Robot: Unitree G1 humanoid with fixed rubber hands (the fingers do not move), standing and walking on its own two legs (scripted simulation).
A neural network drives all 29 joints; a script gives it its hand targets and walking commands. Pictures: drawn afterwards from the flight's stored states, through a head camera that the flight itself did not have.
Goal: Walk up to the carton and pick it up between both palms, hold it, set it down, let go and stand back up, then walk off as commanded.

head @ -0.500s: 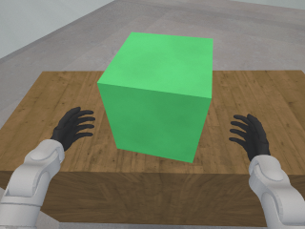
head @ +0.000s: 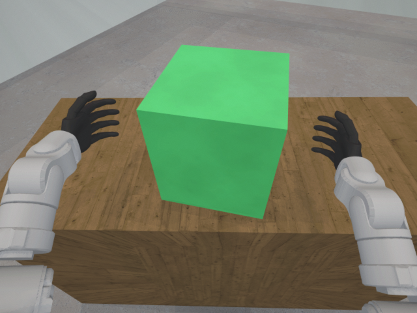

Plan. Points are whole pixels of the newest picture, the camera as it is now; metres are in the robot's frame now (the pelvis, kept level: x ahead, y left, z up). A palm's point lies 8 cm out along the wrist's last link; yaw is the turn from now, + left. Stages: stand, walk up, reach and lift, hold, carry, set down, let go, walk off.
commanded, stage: reach and lift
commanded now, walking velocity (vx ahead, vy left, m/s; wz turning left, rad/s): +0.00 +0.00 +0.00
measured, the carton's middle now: (221, 131) +0.50 +0.01 +0.07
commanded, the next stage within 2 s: none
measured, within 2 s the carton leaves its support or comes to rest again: neither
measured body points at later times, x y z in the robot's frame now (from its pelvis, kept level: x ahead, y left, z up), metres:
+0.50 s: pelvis +0.01 +0.00 +0.00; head +0.00 +0.00 +0.45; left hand +0.43 +0.26 +0.22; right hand +0.42 -0.23 +0.17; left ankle +0.01 +0.10 -0.74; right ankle +0.03 -0.12 -0.74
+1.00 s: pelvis +0.01 +0.00 +0.00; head +0.02 +0.01 +0.45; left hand +0.48 +0.24 +0.25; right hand +0.46 -0.23 +0.21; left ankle +0.01 +0.10 -0.74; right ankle +0.03 -0.12 -0.74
